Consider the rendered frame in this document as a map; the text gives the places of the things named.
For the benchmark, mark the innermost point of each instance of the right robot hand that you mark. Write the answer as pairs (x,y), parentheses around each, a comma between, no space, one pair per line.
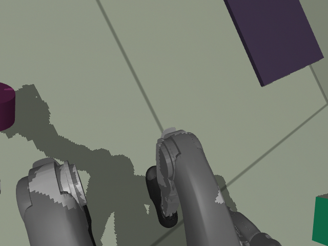
(245,229)

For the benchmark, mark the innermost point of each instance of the left robot foot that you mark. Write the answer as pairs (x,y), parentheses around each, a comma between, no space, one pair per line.
(89,223)

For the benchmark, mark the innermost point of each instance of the right robot foot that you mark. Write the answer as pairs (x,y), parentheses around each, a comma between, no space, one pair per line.
(155,195)

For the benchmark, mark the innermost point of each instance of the right robot arm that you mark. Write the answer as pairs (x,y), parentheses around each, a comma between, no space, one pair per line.
(263,239)

